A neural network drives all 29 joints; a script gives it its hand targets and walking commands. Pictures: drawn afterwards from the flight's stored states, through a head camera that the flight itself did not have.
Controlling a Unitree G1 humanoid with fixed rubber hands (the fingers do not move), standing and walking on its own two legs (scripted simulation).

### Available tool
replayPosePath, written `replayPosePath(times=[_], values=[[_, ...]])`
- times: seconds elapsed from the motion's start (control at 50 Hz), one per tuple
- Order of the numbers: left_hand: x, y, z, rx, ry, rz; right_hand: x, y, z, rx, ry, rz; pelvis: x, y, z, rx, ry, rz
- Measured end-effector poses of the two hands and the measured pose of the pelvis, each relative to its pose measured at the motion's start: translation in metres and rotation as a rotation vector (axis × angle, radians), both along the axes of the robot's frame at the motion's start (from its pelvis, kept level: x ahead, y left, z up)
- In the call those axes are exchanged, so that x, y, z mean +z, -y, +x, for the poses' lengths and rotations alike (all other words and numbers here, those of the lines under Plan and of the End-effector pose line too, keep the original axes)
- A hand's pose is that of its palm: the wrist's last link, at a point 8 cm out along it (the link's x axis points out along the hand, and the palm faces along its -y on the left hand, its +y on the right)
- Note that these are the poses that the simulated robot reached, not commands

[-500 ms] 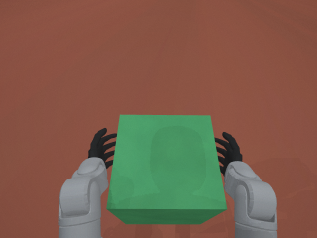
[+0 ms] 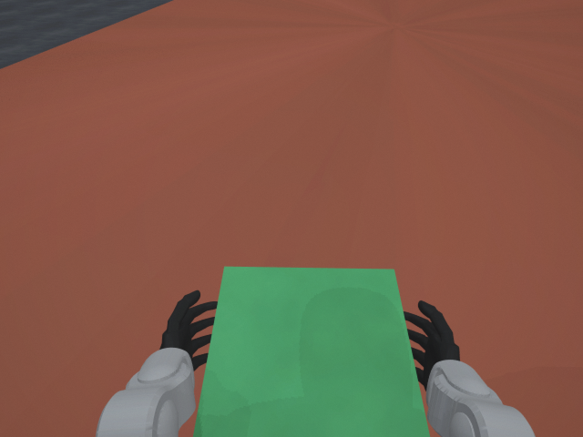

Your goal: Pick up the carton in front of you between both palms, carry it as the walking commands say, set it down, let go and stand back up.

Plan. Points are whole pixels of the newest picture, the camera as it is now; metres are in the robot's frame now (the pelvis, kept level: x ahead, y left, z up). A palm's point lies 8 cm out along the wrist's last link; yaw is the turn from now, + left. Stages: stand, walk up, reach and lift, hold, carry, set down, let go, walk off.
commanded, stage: carry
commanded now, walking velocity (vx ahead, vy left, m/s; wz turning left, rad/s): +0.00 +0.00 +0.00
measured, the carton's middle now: (306, 386) +0.23 +0.01 +0.01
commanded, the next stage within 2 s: hold in 1.74 s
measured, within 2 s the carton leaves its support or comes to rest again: neither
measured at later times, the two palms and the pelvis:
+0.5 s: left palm (212, 286) +0.34 +0.15 +0.06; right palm (420, 308) +0.32 -0.15 +0.06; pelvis +0.09 +0.01 -0.01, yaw -3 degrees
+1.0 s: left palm (222, 305) +0.34 +0.14 +0.02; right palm (420, 327) +0.32 -0.16 +0.02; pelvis +0.05 +0.01 -0.01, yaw -3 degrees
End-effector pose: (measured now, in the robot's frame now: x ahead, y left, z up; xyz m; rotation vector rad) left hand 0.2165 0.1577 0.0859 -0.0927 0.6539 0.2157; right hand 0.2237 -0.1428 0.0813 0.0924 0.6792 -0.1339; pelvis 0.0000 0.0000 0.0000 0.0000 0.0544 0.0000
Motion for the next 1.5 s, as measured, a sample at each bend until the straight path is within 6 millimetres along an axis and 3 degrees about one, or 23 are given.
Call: replayPosePath(times=[0.18, 0.28, 0.4, 0.58, 0.94, 1.18, 1.5], values=[[-0.001, -0.009, 0.080, -0.045, 0.044, -0.028, 0.006, -0.009, 0.065, -0.036, 0.044, -0.041, -0.009, -0.017, 0.072, -0.031, 0.003, 0.017], [-0.010, -0.003, 0.107, -0.091, 0.003, -0.015, -0.005, -0.003, 0.080, -0.076, 0.002, -0.035, -0.009, -0.020, 0.090, -0.041, -0.016, 0.013], [-0.023, 0.004, 0.120, -0.119, -0.033, 0.014, -0.020, 0.002, 0.090, -0.073, -0.034, -0.042, -0.010, -0.017, 0.097, -0.046, -0.020, 0.008], [-0.034, 0.006, 0.126, -0.123, -0.025, 0.049, -0.031, 0.004, 0.104, -0.025, -0.025, -0.074, -0.013, -0.011, 0.090, -0.047, -0.006, 0.010], [-0.068, 0.015, 0.122, -0.163, -0.035, 0.101, -0.066, 0.012, 0.096, 0.004, -0.033, -0.123, -0.011, -0.006, 0.053, -0.046, 0.027, 0.003], [-0.058, 0.019, 0.114, -0.160, 0.003, 0.092, -0.055, 0.017, 0.088, -0.004, 0.004, -0.124, -0.011, -0.003, 0.039, -0.050, 0.024, 0.002], [-0.059, 0.024, 0.106, -0.167, -0.015, 0.095, -0.056, 0.022, 0.079, -0.004, -0.014, -0.123, -0.011, 0.002, 0.031, -0.054, 0.027, 0.001]])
